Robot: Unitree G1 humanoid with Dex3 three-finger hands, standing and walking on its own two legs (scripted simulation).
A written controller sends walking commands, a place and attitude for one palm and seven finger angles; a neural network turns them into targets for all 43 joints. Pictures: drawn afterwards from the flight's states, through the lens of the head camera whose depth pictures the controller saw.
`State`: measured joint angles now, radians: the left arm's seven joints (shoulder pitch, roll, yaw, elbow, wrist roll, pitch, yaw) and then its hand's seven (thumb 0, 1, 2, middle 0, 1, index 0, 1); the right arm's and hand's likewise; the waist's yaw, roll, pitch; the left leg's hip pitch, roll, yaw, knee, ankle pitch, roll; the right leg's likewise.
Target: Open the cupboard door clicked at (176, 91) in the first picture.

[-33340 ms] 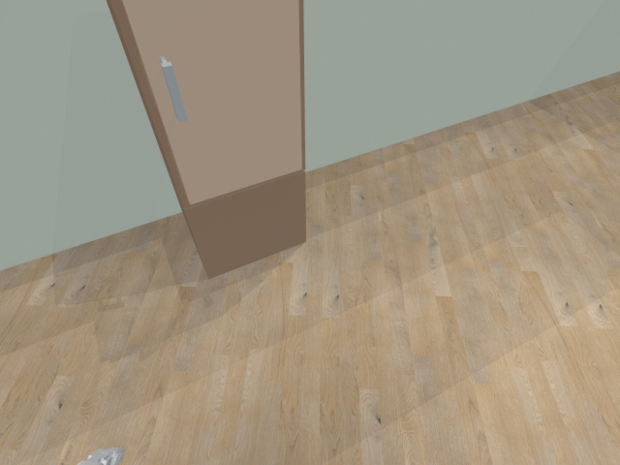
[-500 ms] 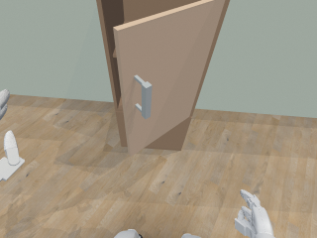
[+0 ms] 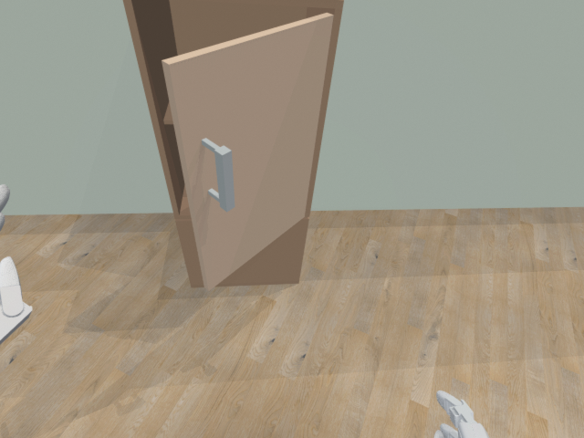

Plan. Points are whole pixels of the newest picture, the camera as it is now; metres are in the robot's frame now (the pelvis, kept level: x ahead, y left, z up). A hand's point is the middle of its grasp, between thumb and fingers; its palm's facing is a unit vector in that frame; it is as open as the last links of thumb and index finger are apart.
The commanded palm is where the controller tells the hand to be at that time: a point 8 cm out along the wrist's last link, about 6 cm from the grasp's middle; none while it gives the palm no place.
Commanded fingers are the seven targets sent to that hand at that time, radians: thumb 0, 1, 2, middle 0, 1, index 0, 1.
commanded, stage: stop stepping back and stand still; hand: left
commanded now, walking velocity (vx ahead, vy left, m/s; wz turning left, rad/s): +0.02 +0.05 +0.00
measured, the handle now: (218, 175) +0.56 +0.15 +0.05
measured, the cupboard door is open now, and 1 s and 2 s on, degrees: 43 43 43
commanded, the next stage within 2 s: let the arm hang, fingers relaxed in 0.58 s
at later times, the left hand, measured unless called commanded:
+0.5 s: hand (13, 370) +0.15 +0.24 +0.17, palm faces +0.41 -0.79 -0.46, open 7.4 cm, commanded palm +0.10 +0.28 +0.19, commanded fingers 0.00 0.90 0.90 -0.20 -0.30 -0.20 -0.30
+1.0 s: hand out of the picture +0.00 +0.18 -0.17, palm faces -0.02 -0.98 -0.17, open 7.4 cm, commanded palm none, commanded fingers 0.00 0.90 0.90 -0.20 -0.30 -0.20 -0.30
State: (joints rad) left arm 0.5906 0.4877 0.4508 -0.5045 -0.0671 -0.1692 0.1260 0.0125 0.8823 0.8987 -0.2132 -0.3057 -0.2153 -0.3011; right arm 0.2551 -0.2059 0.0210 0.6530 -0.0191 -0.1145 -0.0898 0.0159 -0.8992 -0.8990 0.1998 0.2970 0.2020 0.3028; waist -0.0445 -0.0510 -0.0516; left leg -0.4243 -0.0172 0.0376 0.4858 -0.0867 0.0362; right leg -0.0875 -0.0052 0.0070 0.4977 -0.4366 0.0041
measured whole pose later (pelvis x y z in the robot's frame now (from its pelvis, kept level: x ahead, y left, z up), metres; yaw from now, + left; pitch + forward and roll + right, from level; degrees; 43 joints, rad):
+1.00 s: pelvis -0.03 -0.01 +0.00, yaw +2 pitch -2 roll -1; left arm 0.28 0.23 -0.02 0.96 0.02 0.06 -0.02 0.01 0.90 0.90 -0.20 -0.30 -0.20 -0.30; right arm 0.20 -0.32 0.00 0.99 -0.03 0.02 0.00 0.01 -0.90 -0.90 0.20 0.30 0.20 0.30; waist -0.03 -0.02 0.05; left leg -0.38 -0.03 -0.02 0.51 -0.10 0.03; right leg -0.08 0.02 -0.02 0.53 -0.41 -0.01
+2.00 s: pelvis +0.00 -0.04 +0.01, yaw +0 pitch -3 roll +1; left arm 0.23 0.22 0.02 1.11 0.00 0.01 0.03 0.00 0.90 0.90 -0.20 -0.30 -0.20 -0.30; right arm 0.18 -0.24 -0.01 1.14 -0.02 0.02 -0.03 0.01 -0.90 -0.90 0.20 0.30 0.20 0.30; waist -0.02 0.01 0.07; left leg -0.26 0.00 -0.01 0.43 -0.12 -0.01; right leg 0.06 0.04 0.00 0.36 -0.37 -0.05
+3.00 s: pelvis -0.02 -0.04 -0.01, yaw -12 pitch +0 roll +1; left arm 0.27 0.20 0.08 0.99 0.02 0.05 -0.01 0.00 0.91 0.90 -0.20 -0.30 -0.20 -0.30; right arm 0.19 -0.22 -0.07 1.00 -0.03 0.05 -0.03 0.01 -0.90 -0.90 0.20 0.30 0.20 0.30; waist 0.02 0.04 0.09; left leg -0.45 0.10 0.12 0.72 -0.34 -0.03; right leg -0.23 0.05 0.02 0.67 -0.45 -0.06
